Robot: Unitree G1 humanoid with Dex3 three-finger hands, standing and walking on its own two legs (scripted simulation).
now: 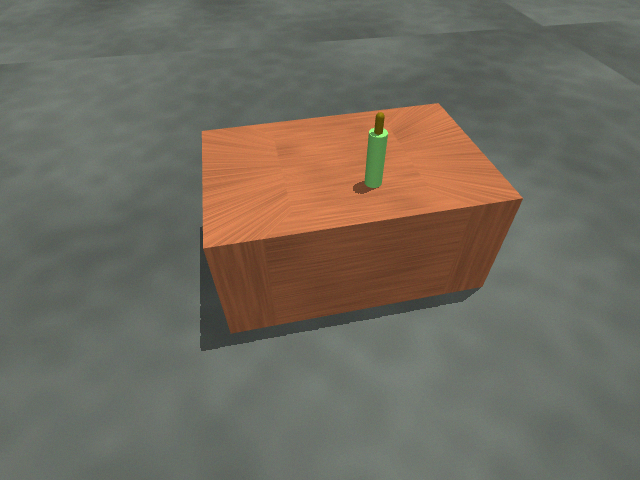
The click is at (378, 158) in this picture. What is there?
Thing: necked bottle
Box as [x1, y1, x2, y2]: [365, 112, 387, 187]
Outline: 381,112 376,114 375,127 369,130 365,184 370,187 379,186 382,177 387,131 382,127 384,116
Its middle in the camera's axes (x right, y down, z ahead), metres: +0.18 -0.28 +1.22
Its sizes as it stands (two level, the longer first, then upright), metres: 0.057 0.057 0.248
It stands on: a support 0.45 m high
